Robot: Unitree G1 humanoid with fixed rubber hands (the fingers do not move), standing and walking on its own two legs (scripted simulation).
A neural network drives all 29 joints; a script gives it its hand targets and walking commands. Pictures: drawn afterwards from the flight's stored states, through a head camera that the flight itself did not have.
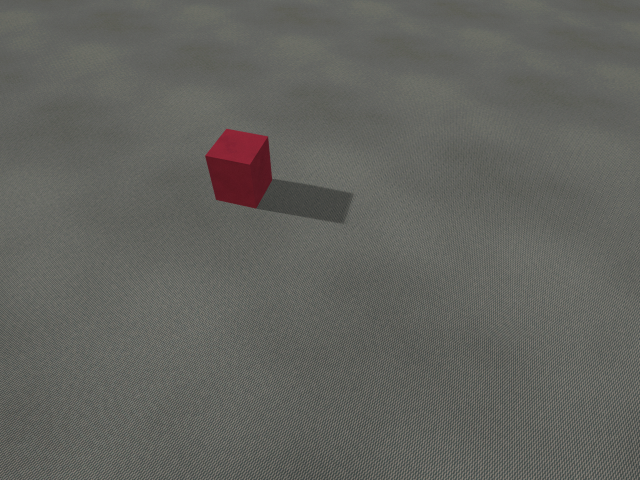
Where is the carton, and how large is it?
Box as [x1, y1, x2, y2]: [205, 129, 271, 207]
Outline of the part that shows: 226,129 205,155 215,197 219,200 256,207 271,180 267,136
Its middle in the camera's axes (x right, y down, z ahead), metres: -0.37 -0.33 +1.77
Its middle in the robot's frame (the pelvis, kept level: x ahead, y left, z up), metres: +1.47 +0.37 -0.65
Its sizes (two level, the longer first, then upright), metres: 0.210 0.200 0.250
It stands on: the floor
